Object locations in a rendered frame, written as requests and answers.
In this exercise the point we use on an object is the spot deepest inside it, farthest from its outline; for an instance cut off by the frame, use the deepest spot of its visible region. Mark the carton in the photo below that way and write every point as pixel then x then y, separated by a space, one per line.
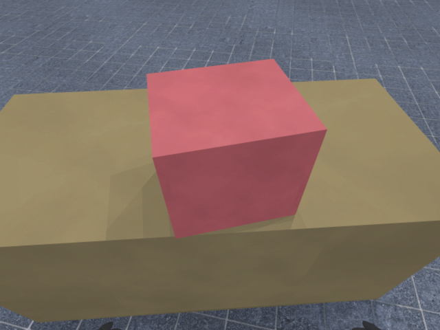
pixel 232 144

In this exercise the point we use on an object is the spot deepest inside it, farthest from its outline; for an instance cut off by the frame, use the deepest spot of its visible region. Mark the pedestal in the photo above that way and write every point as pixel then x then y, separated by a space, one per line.
pixel 85 232

